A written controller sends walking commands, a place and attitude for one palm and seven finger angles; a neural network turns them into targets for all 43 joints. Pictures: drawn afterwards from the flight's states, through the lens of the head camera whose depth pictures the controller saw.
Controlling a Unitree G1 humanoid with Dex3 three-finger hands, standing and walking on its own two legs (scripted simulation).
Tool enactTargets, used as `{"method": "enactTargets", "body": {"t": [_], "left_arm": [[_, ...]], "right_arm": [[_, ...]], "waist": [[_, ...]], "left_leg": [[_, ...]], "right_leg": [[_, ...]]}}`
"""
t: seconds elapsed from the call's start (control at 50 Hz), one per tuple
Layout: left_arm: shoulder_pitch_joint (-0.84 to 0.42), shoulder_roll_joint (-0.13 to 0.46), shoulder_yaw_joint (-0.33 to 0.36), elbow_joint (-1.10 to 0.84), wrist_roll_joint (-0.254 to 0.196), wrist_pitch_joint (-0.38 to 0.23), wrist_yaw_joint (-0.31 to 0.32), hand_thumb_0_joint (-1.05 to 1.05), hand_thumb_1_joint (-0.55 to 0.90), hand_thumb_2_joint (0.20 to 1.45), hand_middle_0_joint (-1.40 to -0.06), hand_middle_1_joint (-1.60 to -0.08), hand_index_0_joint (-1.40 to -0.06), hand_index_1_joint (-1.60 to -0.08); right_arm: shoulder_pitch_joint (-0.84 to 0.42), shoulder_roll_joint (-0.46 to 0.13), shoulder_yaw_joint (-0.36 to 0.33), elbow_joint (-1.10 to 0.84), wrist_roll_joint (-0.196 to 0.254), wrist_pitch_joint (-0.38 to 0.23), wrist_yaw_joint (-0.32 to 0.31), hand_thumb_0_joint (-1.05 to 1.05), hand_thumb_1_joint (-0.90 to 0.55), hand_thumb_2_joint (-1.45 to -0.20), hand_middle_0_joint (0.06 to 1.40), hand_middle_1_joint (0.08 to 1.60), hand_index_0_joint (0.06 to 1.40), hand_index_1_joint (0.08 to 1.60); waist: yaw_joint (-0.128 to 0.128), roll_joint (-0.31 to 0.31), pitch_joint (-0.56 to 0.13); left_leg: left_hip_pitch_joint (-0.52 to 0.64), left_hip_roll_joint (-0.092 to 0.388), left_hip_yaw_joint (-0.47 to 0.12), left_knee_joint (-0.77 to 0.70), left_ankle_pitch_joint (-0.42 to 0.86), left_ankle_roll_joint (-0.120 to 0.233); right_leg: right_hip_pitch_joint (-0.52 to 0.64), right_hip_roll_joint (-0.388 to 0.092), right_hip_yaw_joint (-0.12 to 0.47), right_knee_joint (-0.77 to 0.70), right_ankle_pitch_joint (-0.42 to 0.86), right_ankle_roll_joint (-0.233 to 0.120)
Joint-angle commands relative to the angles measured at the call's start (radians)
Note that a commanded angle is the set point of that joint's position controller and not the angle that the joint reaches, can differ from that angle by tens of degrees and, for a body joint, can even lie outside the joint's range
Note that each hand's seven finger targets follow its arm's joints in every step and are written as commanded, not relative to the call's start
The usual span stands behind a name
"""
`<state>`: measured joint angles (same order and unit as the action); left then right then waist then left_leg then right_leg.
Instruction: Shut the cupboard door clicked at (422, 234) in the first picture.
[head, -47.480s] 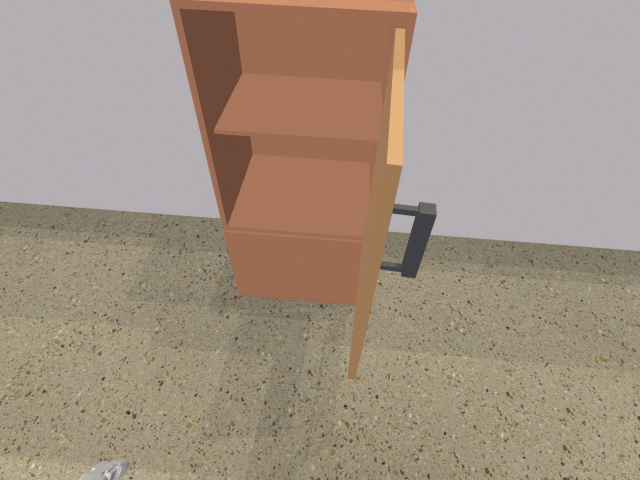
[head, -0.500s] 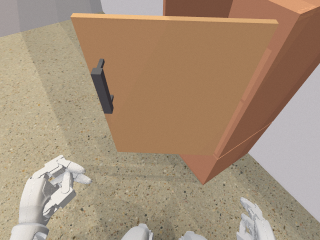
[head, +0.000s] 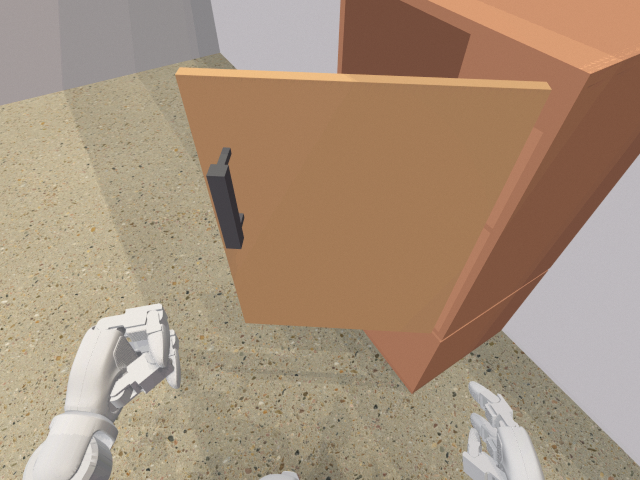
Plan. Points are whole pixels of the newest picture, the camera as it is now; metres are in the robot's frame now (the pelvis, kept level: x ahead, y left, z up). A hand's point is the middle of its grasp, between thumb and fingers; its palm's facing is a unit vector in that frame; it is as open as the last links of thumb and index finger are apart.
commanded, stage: raise the hand and make a fist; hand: left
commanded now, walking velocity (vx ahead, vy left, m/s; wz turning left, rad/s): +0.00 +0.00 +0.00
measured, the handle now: (230, 199) +0.46 +0.17 +0.09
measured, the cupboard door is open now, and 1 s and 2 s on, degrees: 55 55 55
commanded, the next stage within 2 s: bring the fist close to the handle in 0.48 s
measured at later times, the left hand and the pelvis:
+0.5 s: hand (182, 344) +0.24 +0.17 +0.10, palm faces +0.04 -1.00 -0.04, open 3.1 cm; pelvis +0.00 -0.02 +0.01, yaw +0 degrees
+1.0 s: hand (217, 304) +0.29 +0.15 +0.09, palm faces -0.01 -1.00 -0.02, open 3.1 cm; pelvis +0.01 -0.02 +0.01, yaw -1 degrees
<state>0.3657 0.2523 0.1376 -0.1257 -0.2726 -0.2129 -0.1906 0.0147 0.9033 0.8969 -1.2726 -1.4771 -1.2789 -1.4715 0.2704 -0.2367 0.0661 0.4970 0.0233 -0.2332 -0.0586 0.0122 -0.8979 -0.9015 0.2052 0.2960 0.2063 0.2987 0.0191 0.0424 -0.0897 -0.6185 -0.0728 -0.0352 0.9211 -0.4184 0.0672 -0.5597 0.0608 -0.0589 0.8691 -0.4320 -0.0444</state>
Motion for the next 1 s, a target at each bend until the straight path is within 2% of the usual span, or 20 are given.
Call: {"method": "enactTargets", "body": {"t": [0.0,0.1,0.18,0.22,0.28,0.3,0.36,0.4,0.46,0.5,0.56,0.58,0.62,0.68,0.74,0.78,0.82,0.86,0.9,0.98], "left_arm": [[-0.134,0.138,0.112,-0.257,-0.028,-0.088,0.02,0.0,0.9,0.9,-1.3,-1.5,-1.3,-1.5],[-0.099,0.098,0.076,-0.146,-0.034,-0.033,-0.018,0.0,0.9,0.9,-1.3,-1.5,-1.3,-1.5],[-0.098,0.113,0.092,-0.16,-0.041,-0.001,-0.038,0.0,0.9,0.9,-1.3,-1.5,-1.3,-1.5],[-0.121,0.134,0.117,-0.195,-0.043,-0.013,-0.027,0.0,0.9,0.9,-1.3,-1.5,-1.3,-1.5],[-0.152,0.142,0.128,-0.252,-0.033,-0.066,0.004,0.0,0.9,0.9,-1.3,-1.5,-1.3,-1.5],[-0.161,0.155,0.138,-0.261,-0.03,-0.078,0.016,0.0,0.9,0.9,-1.3,-1.5,-1.3,-1.5],[-0.14,0.107,0.097,-0.217,-0.025,-0.104,0.019,0.0,0.9,0.9,-1.3,-1.5,-1.3,-1.5],[-0.112,0.11,0.095,-0.173,-0.028,-0.093,0.007,0.0,0.9,0.9,-1.3,-1.5,-1.3,-1.5],[-0.106,0.103,0.076,-0.157,-0.031,-0.062,-0.02,0.0,0.9,0.9,-1.3,-1.5,-1.3,-1.5],[-0.099,0.122,0.092,-0.14,-0.036,-0.042,-0.028,0.0,0.9,0.9,-1.3,-1.5,-1.3,-1.5],[-0.148,0.13,0.11,-0.193,-0.037,-0.05,-0.019,0.0,0.9,0.9,-1.3,-1.5,-1.3,-1.5],[-0.211,0.128,0.101,-0.214,-0.033,-0.063,-0.01,0.0,0.9,0.9,-1.3,-1.5,-1.3,-1.5],[-0.239,0.144,0.123,-0.207,-0.03,-0.084,0.012,0.0,0.9,0.9,-1.3,-1.5,-1.3,-1.5],[-0.296,0.12,0.094,-0.145,-0.021,-0.104,0.021,0.0,0.9,0.9,-1.3,-1.5,-1.3,-1.5],[-0.325,0.112,0.074,-0.062,-0.014,-0.081,0.001,0.0,0.9,0.9,-1.3,-1.5,-1.3,-1.5],[-0.324,0.114,0.076,-0.035,-0.017,-0.056,-0.011,0.0,0.9,0.9,-1.3,-1.5,-1.3,-1.5],[-0.355,0.123,0.081,-0.026,-0.018,-0.034,-0.015,0.0,0.9,0.9,-1.3,-1.5,-1.3,-1.5],[-0.395,0.102,0.055,-0.056,-0.012,-0.028,-0.004,0.0,0.9,0.9,-1.3,-1.5,-1.3,-1.5],[-0.427,0.131,0.089,-0.037,-0.01,-0.03,0.021,0.0,0.9,0.9,-1.3,-1.5,-1.3,-1.5],[-0.515,0.084,0.049,-0.013,0.018,-0.058,0.067,0.0,0.9,0.9,-1.3,-1.5,-1.3,-1.5]], "right_arm": [[-0.063,-0.127,-0.055,-0.14,0.004,-0.063,-0.014,0.0,-0.9,-0.9,0.2,0.3,0.2,0.3],[-0.058,-0.137,-0.059,-0.125,0.012,-0.057,-0.013,0.0,-0.9,-0.9,0.2,0.3,0.2,0.3],[-0.063,-0.135,-0.063,-0.136,0.014,-0.051,-0.015,0.0,-0.9,-0.9,0.2,0.3,0.2,0.3],[-0.071,-0.13,-0.062,-0.14,0.009,-0.05,-0.015,0.0,-0.9,-0.9,0.2,0.3,0.2,0.3],[-0.074,-0.121,-0.06,-0.137,0.004,-0.053,-0.011,0.0,-0.9,-0.9,0.2,0.3,0.2,0.3],[-0.071,-0.125,-0.06,-0.133,-0.001,-0.051,-0.011,0.0,-0.9,-0.9,0.2,0.3,0.2,0.3],[-0.074,-0.123,-0.06,-0.123,0.0,-0.053,-0.004,0.0,-0.9,-0.9,0.2,0.3,0.2,0.3],[-0.069,-0.131,-0.063,-0.123,0.002,-0.047,-0.005,0.0,-0.9,-0.9,0.2,0.3,0.2,0.3],[-0.072,-0.133,-0.065,-0.131,0.009,-0.042,-0.008,0.0,-0.9,-0.9,0.2,0.3,0.2,0.3],[-0.072,-0.133,-0.064,-0.133,0.012,-0.036,-0.013,0.0,-0.9,-0.9,0.2,0.3,0.2,0.3],[-0.082,-0.125,-0.063,-0.141,0.011,-0.034,-0.017,0.0,-0.9,-0.9,0.2,0.3,0.2,0.3],[-0.087,-0.123,-0.061,-0.134,0.01,-0.036,-0.018,0.0,-0.9,-0.9,0.2,0.3,0.2,0.3],[-0.086,-0.119,-0.059,-0.124,0.006,-0.038,-0.019,0.0,-0.9,-0.9,0.2,0.3,0.2,0.3],[-0.085,-0.121,-0.056,-0.106,0.005,-0.042,-0.017,0.0,-0.9,-0.9,0.2,0.3,0.2,0.3],[-0.082,-0.127,-0.06,-0.096,0.011,-0.035,-0.017,0.0,-0.9,-0.9,0.2,0.3,0.2,0.3],[-0.077,-0.129,-0.062,-0.1,0.017,-0.032,-0.017,0.0,-0.9,-0.9,0.2,0.3,0.2,0.3],[-0.075,-0.131,-0.063,-0.103,0.018,-0.028,-0.018,0.0,-0.9,-0.9,0.2,0.3,0.2,0.3],[-0.079,-0.126,-0.061,-0.109,0.018,-0.028,-0.016,0.0,-0.9,-0.9,0.2,0.3,0.2,0.3],[-0.074,-0.129,-0.061,-0.102,0.013,-0.024,-0.018,0.0,-0.9,-0.9,0.2,0.3,0.2,0.3],[-0.081,-0.124,-0.06,-0.092,0.009,-0.019,-0.008,0.0,-0.9,-0.9,0.2,0.3,0.2,0.3]], "waist": [[-0.003,0.03,-0.157],[-0.009,-0.026,-0.1],[0.006,-0.034,-0.131],[0.011,-0.033,-0.15],[0.012,0.032,-0.174],[0.007,0.02,-0.165],[-0.006,0.028,-0.134],[-0.005,-0.027,-0.125],[-0.004,-0.013,-0.12],[-0.004,-0.065,-0.107],[-0.001,-0.046,-0.145],[-0.013,-0.014,-0.135],[-0.013,-0.018,-0.14],[-0.025,-0.006,-0.11],[-0.029,-0.032,-0.128],[-0.014,-0.015,-0.153],[-0.01,-0.043,-0.18],[-0.009,-0.003,-0.189],[-0.011,-0.052,-0.181],[-0.018,-0.01,-0.164]], "left_leg": [[0.154,0.064,-0.077,-0.192,0.199,-0.059],[0.13,0.059,-0.064,-0.2,0.197,-0.051],[0.132,0.053,-0.045,-0.198,0.218,-0.047],[0.13,0.048,-0.039,-0.189,0.231,-0.043],[0.162,0.049,-0.037,-0.188,0.253,-0.048],[0.155,0.049,-0.037,-0.18,0.253,-0.044],[0.145,0.05,-0.036,-0.18,0.213,-0.046],[0.114,0.048,-0.034,-0.173,0.194,-0.04],[0.103,0.045,-0.027,-0.175,0.165,-0.037],[0.075,0.045,-0.026,-0.161,0.156,-0.034],[0.09,0.045,-0.023,-0.159,0.169,-0.034],[0.101,0.045,-0.022,-0.16,0.166,-0.034],[0.096,0.047,-0.025,-0.153,0.166,-0.035],[0.091,0.047,-0.028,-0.153,0.138,-0.035],[0.074,0.046,-0.023,-0.149,0.138,-0.033],[0.089,0.046,-0.022,-0.161,0.154,-0.035],[0.095,0.048,-0.024,-0.164,0.18,-0.033],[0.131,0.048,-0.024,-0.179,0.203,-0.033],[0.125,0.051,-0.027,-0.178,0.206,-0.031],[0.156,0.052,-0.03,-0.193,0.205,-0.037]], "right_leg": [[0.063,-0.02,0.011,-0.124,0.181,0.004],[0.077,-0.027,0.019,-0.16,0.202,0.01],[0.114,-0.036,0.035,-0.171,0.234,0.018],[0.137,-0.043,0.053,-0.174,0.25,0.02],[0.124,-0.037,0.045,-0.153,0.258,0.013],[0.12,-0.035,0.048,-0.153,0.26,0.013],[0.085,-0.034,0.045,-0.155,0.219,0.013],[0.1,-0.039,0.062,-0.169,0.207,0.019],[0.102,-0.048,0.079,-0.189,0.179,0.026],[0.124,-0.059,0.116,-0.213,0.162,0.036],[0.143,-0.068,0.129,-0.212,0.186,0.042],[0.123,-0.063,0.12,-0.208,0.177,0.038],[0.124,-0.062,0.127,-0.202,0.179,0.037],[0.082,-0.054,0.11,-0.197,0.131,0.031],[0.1,-0.065,0.135,-0.21,0.134,0.04],[0.12,-0.063,0.125,-0.207,0.156,0.035],[0.149,-0.067,0.128,-0.204,0.205,0.041],[0.144,-0.06,0.1,-0.19,0.241,0.033],[0.141,-0.053,0.094,-0.188,0.243,0.034],[0.09,-0.043,0.061,-0.166,0.229,0.022]]}}
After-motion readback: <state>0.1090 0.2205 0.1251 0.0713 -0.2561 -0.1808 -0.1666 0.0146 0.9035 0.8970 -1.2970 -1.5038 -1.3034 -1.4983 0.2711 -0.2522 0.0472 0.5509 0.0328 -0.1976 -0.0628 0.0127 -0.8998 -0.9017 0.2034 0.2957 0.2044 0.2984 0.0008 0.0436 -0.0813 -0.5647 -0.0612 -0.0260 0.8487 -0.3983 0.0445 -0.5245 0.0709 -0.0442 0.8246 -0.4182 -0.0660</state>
